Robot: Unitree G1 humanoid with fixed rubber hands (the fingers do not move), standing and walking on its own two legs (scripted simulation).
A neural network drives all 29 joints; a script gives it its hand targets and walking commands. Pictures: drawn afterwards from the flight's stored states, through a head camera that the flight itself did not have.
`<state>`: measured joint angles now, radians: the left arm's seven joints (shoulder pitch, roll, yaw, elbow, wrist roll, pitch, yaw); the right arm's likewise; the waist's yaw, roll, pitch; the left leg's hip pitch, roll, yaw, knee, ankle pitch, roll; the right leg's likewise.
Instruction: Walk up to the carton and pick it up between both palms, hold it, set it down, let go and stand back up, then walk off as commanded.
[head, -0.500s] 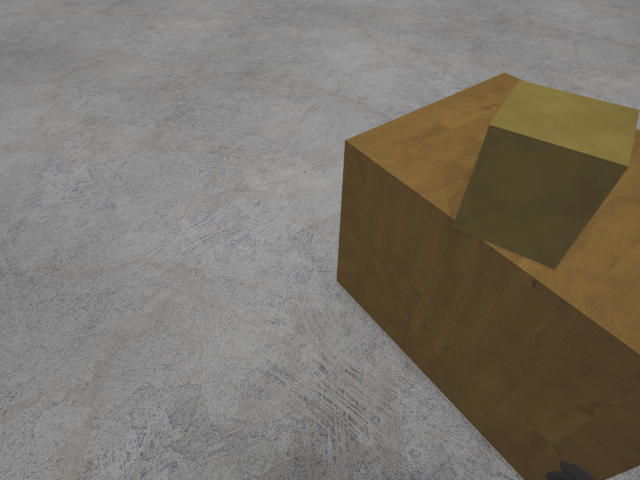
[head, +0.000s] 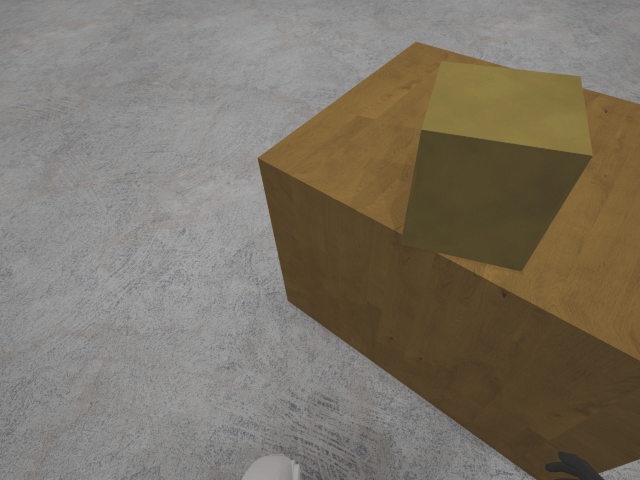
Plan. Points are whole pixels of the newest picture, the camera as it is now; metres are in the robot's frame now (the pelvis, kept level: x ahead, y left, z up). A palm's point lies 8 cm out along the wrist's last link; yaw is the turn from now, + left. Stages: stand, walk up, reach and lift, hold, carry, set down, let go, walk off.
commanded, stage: walk up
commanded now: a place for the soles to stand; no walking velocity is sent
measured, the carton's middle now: (482, 168) +0.60 -0.25 +0.02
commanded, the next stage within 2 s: none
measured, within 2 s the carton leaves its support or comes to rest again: neither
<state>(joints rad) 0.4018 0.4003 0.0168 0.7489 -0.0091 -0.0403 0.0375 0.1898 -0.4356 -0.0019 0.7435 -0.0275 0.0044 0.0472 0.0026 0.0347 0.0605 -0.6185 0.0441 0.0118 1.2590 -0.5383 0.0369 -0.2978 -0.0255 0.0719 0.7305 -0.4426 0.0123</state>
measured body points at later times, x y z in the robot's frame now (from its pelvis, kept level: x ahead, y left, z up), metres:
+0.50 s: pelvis +0.07 +0.10 +0.00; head +0.11 +0.13 +0.45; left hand +0.17 +0.40 -0.14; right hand +0.13 -0.23 -0.07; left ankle +0.22 +0.18 -0.71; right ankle -0.02 -0.08 -0.63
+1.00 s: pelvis +0.03 +0.09 -0.01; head +0.09 +0.09 +0.44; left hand +0.21 +0.35 -0.13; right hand +0.01 -0.24 -0.09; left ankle +0.07 +0.16 -0.72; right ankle -0.02 -0.04 -0.71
